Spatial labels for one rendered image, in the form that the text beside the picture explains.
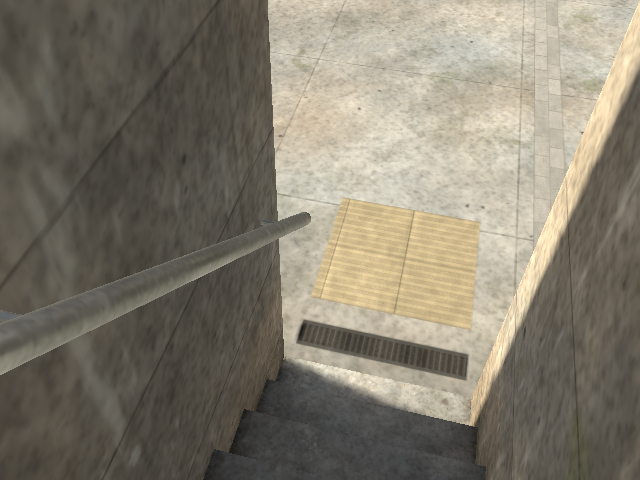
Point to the stairs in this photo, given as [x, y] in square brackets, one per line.
[319, 422]

